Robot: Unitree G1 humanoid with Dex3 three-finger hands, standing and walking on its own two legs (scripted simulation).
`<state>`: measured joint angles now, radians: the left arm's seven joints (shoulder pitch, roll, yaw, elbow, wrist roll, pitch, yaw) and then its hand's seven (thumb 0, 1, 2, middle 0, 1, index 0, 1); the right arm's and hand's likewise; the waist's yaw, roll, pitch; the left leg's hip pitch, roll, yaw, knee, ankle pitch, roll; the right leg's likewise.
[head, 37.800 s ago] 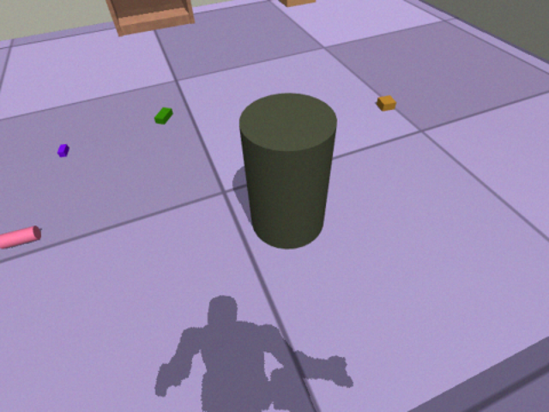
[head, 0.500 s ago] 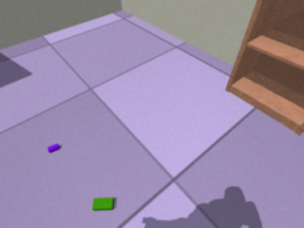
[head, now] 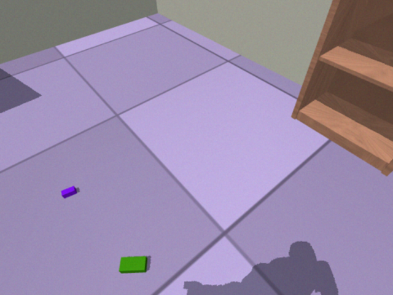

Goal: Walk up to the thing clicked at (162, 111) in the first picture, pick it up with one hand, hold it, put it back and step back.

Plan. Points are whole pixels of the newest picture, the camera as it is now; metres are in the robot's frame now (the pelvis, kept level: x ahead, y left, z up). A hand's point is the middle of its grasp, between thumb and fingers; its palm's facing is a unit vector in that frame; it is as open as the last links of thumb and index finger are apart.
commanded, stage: stand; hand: left
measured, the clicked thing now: (133, 264) +0.40 +0.35 -0.76
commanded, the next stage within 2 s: walk up in 0.18 s
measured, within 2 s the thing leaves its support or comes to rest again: neither
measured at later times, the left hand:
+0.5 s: hand out of the picture +0.02 +0.43 -0.15, palm faces +0.02 -0.82 -0.57, open 7.4 cm
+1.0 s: hand out of the picture +0.07 +0.41 -0.18, palm faces -0.08 -0.93 -0.37, open 7.4 cm
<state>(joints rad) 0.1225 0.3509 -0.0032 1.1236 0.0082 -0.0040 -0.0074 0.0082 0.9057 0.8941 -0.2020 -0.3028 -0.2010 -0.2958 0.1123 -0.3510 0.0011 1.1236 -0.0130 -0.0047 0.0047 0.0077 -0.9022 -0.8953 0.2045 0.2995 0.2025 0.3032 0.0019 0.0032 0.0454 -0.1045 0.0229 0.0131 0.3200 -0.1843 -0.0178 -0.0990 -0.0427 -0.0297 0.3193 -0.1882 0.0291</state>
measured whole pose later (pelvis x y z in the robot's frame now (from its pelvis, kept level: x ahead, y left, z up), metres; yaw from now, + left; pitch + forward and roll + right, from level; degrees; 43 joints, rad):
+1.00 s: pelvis -0.03 +0.14 -0.03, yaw -2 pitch -3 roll -1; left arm 0.17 0.43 0.07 0.86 0.02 0.06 -0.03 0.01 0.91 0.89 -0.20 -0.30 -0.20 -0.30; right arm 0.22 -0.40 -0.06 0.82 -0.02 -0.02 -0.03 0.01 -0.90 -0.89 0.21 0.30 0.21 0.30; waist 0.00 -0.04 0.18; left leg -0.33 0.08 0.04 0.73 -0.34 -0.01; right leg -0.38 0.01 0.08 0.92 -0.49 -0.03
